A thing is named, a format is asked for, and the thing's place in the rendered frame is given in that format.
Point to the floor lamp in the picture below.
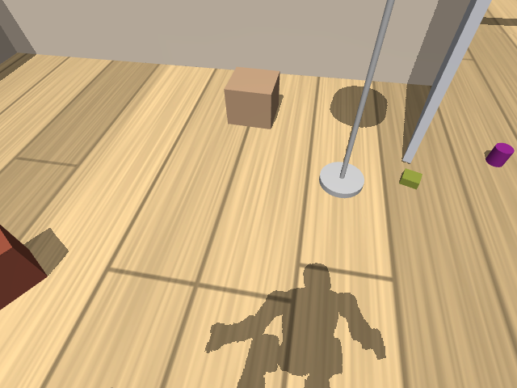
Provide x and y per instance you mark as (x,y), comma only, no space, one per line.
(341,179)

